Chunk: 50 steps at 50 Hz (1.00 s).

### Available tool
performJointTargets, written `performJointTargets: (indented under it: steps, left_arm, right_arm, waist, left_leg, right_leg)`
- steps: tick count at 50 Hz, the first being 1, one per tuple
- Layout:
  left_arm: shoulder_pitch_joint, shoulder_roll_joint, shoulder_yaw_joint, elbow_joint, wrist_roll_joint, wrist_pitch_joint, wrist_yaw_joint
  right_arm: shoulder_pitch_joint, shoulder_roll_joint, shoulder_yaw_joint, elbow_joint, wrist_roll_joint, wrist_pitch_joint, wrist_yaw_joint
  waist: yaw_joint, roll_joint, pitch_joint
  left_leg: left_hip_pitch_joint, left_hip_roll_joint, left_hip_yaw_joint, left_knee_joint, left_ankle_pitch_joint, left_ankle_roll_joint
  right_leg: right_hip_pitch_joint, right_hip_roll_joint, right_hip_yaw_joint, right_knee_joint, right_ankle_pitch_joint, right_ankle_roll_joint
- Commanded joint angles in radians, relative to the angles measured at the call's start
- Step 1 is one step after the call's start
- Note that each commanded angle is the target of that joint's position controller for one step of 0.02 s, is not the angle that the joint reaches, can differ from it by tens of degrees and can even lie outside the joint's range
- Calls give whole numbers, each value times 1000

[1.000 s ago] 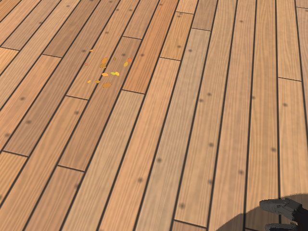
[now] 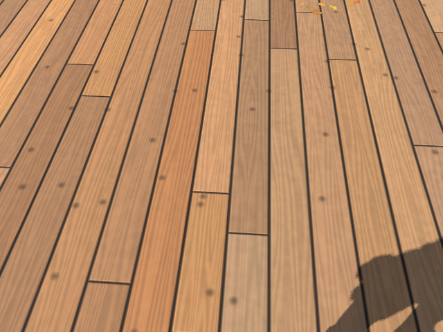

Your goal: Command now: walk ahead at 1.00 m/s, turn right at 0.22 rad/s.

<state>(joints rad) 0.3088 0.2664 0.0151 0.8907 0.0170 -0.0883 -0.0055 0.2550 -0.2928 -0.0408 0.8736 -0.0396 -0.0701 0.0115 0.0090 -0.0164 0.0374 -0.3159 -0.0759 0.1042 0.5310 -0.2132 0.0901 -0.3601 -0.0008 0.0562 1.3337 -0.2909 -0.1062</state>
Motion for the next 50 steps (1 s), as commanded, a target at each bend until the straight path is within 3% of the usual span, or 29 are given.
performJointTargets:
  steps: [1, 4, 6, 9, 12, 14, 15, 16, 17, 18, 19, 20, 21, 23, 25, 27, 31, 33, 35, 37, 38, 39, 40, 41, 42, 43, 44, 46, 50]
  left_arm:
    - [32, 42, 3, -67, 13, 28, -24]
    - [-145, 38, -4, -138, 11, 46, -39]
    - [-209, 29, -13, -171, 3, 38, -50]
    - [-326, 17, -21, -201, -4, 29, -69]
    - [-290, 67, -6, -180, 4, 25, -66]
    - [-67, 126, 19, -125, 0, 26, -56]
    - [151, 169, 45, -59, -2, 28, -45]
    - [285, 214, 78, -25, 1, 40, -24]
    - [204, 300, 106, -29, -6, 59, -7]
    - [171, 362, 126, -63, 9, 71, -8]
    - [151, 293, 122, -80, 11, 69, 3]
    - [126, 233, 110, -56, 3, 65, 8]
    - [108, 200, 100, -42, -1, 54, 10]
    - [64, 158, 79, -54, -10, 30, 16]
    - [60, 182, 82, -67, -19, 8, 9]
    - [70, 193, 88, -71, -15, -1, 6]
    - [173, 168, 85, -32, -39, -17, -9]
    - [194, 186, 85, -17, -26, -26, -4]
    - [207, 233, 91, -8, -7, -26, 9]
    - [133, 252, 96, -9, 34, -6, 26]
    - [61, 222, 87, -35, 48, -1, 33]
    - [177, 80, 52, -86, -5, -9, 14]
    - [116, 129, 40, -97, 15, -32, 15]
    - [7, 136, 36, -126, 12, -37, 14]
    - [-79, 145, 28, -149, 30, -42, 7]
    - [-131, 128, 22, -178, 42, -39, 1]
    - [-145, 104, 13, -211, 59, -27, -5]
    - [-147, 81, -3, -243, 68, -3, -13]
    - [-338, 55, -39, -337, 28, -1, -42]
  right_arm:
    - [83, -37, -10, 5, 7, -37, -1]
    - [97, -44, -10, 22, 20, -69, 11]
    - [79, -57, -11, 20, 23, -82, 14]
    - [151, -89, -11, 39, 37, -96, 2]
    - [194, -147, -19, 38, 23, -68, -30]
    - [160, -202, -36, 16, 0, -23, -53]
    - [110, -216, -42, -6, -10, -3, -58]
    - [86, -218, -47, -12, -16, 1, -52]
    - [88, -67, -15, -73, -23, -25, -30]
    - [96, -64, 2, -174, 31, -47, -18]
    - [-5, -104, 10, -178, 16, -67, -22]
    - [-41, -106, 12, -184, 15, -77, -18]
    - [-73, -86, 18, -194, -2, -69, -17]
    - [-55, -72, 27, -194, -38, -22, -11]
    - [-117, -61, 35, -236, -42, 7, -2]
    - [-258, -41, 49, -301, -27, 7, 9]
    - [-329, -11, 61, -315, 2, -8, 20]
    - [-352, -42, 49, -320, 7, -9, 14]
    - [-271, -94, 27, -297, 6, -16, 3]
    - [82, -167, -14, -186, 19, -17, -19]
    - [308, -217, -38, -127, 17, -6, -34]
    - [335, -326, -70, -103, -10, -2, -25]
    - [253, -236, -66, -113, 19, 10, -2]
    - [157, -191, -60, -125, 18, 6, 4]
    - [154, -139, -53, -105, 22, 5, 9]
    - [173, -106, -43, -81, 20, 3, 3]
    - [186, -83, -32, -53, 23, 2, -4]
    - [198, -114, -40, -36, 33, -11, -9]
    - [131, -156, -61, -76, 33, -19, -5]
  waist:
    - [29, 30, 21]
    - [18, 36, 118]
    - [22, 54, 117]
    - [-16, 15, 126]
    - [10, 91, 36]
    - [135, 150, -104]
    - [231, 151, -203]
    - [284, 109, -235]
    - [135, -220, -187]
    - [102, -266, -374]
    - [127, -8, -273]
    - [78, 90, -134]
    - [28, 125, -57]
    - [-41, 134, -2]
    - [-47, 96, 38]
    - [-12, 58, 86]
    - [88, 16, 39]
    - [105, -6, 25]
    - [61, -64, -42]
    - [-133, -88, -186]
    - [-248, -55, -277]
    - [-128, 355, -375]
    - [-132, 252, -363]
    - [-100, 123, -201]
    - [-98, -14, -136]
    - [-72, -41, -63]
    - [-29, -28, -24]
    - [13, 29, 9]
    - [0, 72, 74]
  left_leg:
    - [112, 304, -361, -386, -105, 121]
    - [46, 226, -118, -474, 122, 56]
    - [37, 193, 3, -498, 261, 39]
    - [148, 227, 83, -562, 481, 2]
    - [426, 249, 136, -373, 1101, -51]
    - [470, 280, 139, -15, 1358, -64]
    - [406, 293, 122, 269, 1325, -55]
    - [243, 240, 128, 622, 991, -54]
    - [-163, 58, 73, 996, -180, -91]
    - [-510, -7, -141, 1198, -287, -115]
    - [-580, 74, -205, 1107, -185, -87]
    - [-535, 117, -202, 967, -129, -80]
    - [-473, 147, -200, 875, -138, -90]
    - [-358, 182, -188, 774, -163, -124]
    - [-306, 200, -145, 597, -171, -152]
    - [-262, 186, -100, 398, 13, -166]
    - [-108, 132, -29, 78, 434, -95]
    - [-120, 107, -13, -10, 422, -43]
    - [-72, 44, 9, -19, 269, -2]
    - [206, 20, 1, -32, 169, 36]
    - [463, 114, -99, 60, 14, 77]
    - [780, 394, -724, -14, -148, 295]
    - [763, 392, -1015, -209, -201, 309]
    - [632, 370, -865, -226, -197, 293]
    - [498, 328, -762, -240, -128, 261]
    - [375, 282, -682, -256, -59, 235]
    - [267, 238, -634, -280, -23, 223]
    - [169, 209, -595, -314, 2, 231]
    - [-163, 112, -452, -437, 55, 173]
  right_leg:
    - [-252, -104, 62, -39, 6, 18]
    - [-325, -111, 3, -217, 176, 27]
    - [-272, -107, -53, -412, 344, 20]
    - [-186, -65, -152, -627, 520, -22]
    - [-151, 55, -245, -688, 416, -57]
    - [63, 129, -253, -676, 263, -87]
    - [267, 136, -211, -691, 198, -120]
    - [449, 97, -108, -732, 79, -155]
    - [632, -105, 233, -703, 257, -226]
    - [875, -252, 746, -939, 9, -441]
    - [801, -255, 762, -1060, -53, -380]
    - [608, -220, 664, -1089, -13, -321]
    - [450, -171, 572, -1092, 93, -288]
    - [233, -91, 439, -1107, 203, -258]
    - [85, -35, 369, -1152, 223, -250]
    - [-6, 9, 331, -1188, 310, -228]
    - [121, 0, 239, -1233, 586, -126]
    - [301, -32, 195, -1198, 772, -90]
    - [458, -82, 162, -1024, 1161, -49]
    - [463, -90, 100, -636, 1261, -24]
    - [265, -52, 64, -294, 1044, -17]
    - [-199, 149, 8, 210, 69, 77]
    - [-367, 134, 50, 237, -107, 50]
    - [-432, 45, 90, 193, -17, 50]
    - [-398, 11, 75, 105, 6, 50]
    - [-375, -11, 67, 33, -1, 58]
    - [-342, -22, 59, -23, -20, 75]
    - [-336, -53, 47, -148, -88, 101]
    - [-47, -49, -48, -615, 185, 146]
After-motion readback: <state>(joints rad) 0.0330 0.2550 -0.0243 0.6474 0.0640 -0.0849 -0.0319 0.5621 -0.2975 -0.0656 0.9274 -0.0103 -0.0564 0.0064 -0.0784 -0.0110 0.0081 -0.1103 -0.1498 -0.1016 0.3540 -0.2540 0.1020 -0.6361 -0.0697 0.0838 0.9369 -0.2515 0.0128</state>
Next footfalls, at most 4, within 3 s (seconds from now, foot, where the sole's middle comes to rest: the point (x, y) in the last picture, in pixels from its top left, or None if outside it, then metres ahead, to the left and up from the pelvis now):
0.32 right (275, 322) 0.52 -0.11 -0.76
0.76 left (278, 193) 0.99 -0.15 -0.76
1.16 right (355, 138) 1.27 -0.49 -0.76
1.54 left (294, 88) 1.59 -0.28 -0.76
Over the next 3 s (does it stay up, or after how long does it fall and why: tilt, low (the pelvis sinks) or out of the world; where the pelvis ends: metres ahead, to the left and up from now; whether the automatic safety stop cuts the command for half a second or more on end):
stays up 2.05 -0.24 0.00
